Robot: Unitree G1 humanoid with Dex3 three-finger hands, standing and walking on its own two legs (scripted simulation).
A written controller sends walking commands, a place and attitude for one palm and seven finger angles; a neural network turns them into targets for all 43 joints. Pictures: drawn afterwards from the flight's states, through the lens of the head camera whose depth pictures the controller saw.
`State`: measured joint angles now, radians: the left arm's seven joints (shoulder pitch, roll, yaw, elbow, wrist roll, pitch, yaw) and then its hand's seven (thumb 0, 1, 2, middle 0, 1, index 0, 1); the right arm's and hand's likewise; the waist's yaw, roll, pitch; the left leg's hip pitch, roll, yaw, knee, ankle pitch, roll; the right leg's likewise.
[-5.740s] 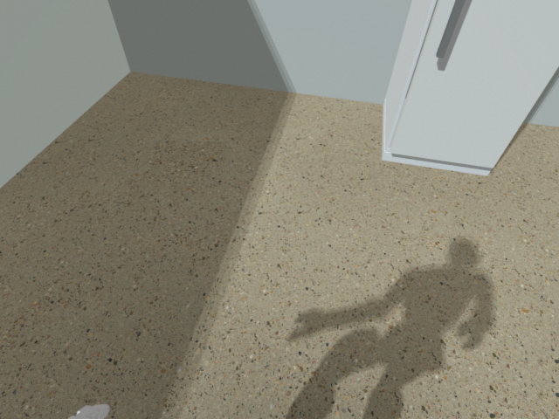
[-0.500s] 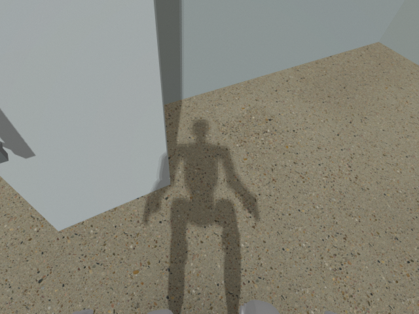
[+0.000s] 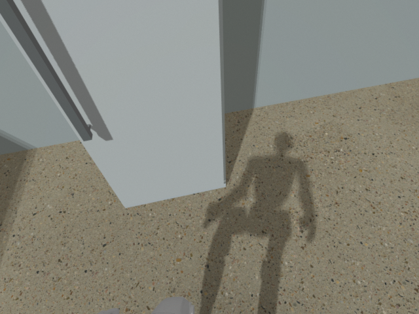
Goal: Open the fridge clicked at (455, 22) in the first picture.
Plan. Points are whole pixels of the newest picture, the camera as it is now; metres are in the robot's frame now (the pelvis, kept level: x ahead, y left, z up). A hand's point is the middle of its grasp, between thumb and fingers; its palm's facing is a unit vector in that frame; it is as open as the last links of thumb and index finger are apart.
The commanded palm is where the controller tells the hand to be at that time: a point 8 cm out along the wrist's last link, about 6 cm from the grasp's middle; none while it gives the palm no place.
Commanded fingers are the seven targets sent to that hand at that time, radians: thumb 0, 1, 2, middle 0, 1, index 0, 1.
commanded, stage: turn to face it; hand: left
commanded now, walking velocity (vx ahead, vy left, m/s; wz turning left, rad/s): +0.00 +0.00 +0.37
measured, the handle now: (50, 70) +0.68 +0.45 +0.12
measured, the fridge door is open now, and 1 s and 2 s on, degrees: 0 0 0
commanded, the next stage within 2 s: take the last steps up to it in 0.28 s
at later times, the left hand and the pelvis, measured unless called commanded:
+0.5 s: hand out of the picture -0.04 +0.27 -0.17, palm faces +0.22 -0.94 -0.25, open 7.4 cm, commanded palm none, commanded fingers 0.00 0.90 0.90 -0.20 -0.30 -0.20 -0.30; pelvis -0.04 +0.05 +0.00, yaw +9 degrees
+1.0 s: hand out of the picture -0.08 +0.17 -0.16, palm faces +0.34 -0.93 -0.17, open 7.4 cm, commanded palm none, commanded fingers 0.00 0.90 0.90 -0.20 -0.30 -0.20 -0.30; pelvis +0.04 +0.05 +0.01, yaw +15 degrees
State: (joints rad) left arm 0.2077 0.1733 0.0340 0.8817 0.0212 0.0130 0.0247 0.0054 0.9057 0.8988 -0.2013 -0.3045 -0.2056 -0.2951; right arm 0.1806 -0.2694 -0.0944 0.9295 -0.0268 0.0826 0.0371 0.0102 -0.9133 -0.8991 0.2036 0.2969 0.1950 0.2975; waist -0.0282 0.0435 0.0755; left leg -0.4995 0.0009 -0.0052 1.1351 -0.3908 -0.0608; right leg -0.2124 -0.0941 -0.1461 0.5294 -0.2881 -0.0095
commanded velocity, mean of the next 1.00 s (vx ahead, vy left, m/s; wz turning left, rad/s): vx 0.19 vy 0.03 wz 0.16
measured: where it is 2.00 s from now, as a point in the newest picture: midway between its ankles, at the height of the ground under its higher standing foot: (185, 299)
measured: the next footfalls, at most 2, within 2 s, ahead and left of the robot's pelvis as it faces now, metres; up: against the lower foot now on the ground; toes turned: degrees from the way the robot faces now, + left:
left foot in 0.22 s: +0.00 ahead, +0.15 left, +0.00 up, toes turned +11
right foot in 0.68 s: +0.02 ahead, -0.07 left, +0.00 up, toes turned +6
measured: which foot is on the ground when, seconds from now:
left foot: up 0.00-0.20, down 0.22-0.68, up 0.70-1.00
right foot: down 0.00-0.22, up 0.24-0.66, down 0.68-1.00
